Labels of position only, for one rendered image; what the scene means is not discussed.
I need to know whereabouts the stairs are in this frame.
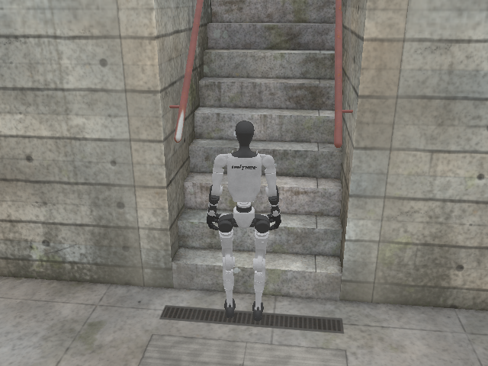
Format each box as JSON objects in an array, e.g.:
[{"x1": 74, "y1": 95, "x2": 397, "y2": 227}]
[{"x1": 172, "y1": 0, "x2": 342, "y2": 300}]

